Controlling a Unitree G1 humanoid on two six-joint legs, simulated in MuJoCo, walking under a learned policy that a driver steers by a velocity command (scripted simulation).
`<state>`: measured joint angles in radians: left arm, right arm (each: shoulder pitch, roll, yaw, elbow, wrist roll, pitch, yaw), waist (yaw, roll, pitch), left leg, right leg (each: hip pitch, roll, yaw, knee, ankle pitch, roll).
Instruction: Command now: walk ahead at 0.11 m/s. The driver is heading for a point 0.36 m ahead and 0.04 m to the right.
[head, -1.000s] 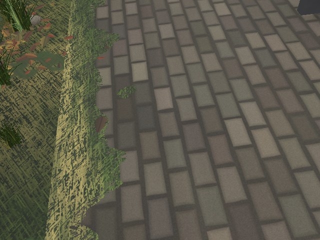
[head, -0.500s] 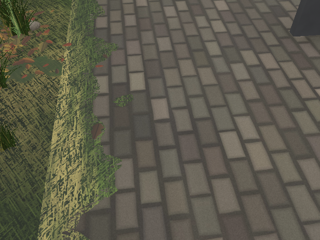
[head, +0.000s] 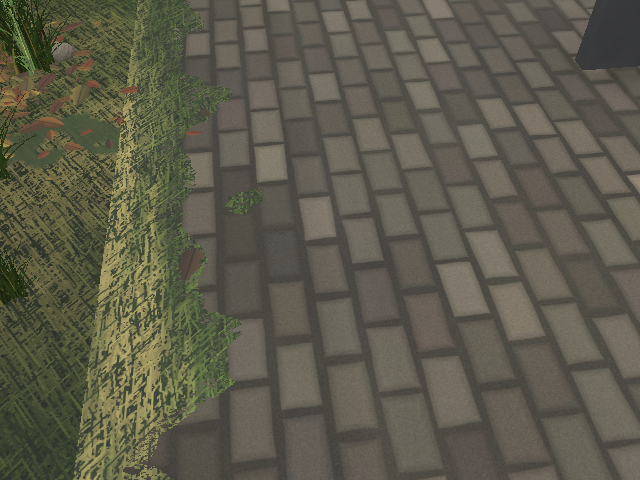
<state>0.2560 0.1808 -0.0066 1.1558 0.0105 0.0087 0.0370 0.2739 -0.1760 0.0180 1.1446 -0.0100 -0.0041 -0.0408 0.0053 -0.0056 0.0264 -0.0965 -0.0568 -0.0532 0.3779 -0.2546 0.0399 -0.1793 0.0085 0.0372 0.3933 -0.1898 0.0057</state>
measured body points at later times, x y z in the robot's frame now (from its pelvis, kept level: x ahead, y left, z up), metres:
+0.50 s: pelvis +0.15 -0.06 +0.00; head +0.18 -0.07 +0.45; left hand +0.06 +0.17 -0.14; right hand +0.24 -0.30 -0.15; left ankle +0.21 +0.07 -0.68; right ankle +0.06 -0.12 -0.74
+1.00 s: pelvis +0.30 -0.05 -0.01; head +0.30 -0.05 +0.44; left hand +0.31 +0.17 -0.17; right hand +0.29 -0.27 -0.17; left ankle +0.35 +0.00 -0.74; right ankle +0.30 -0.18 -0.74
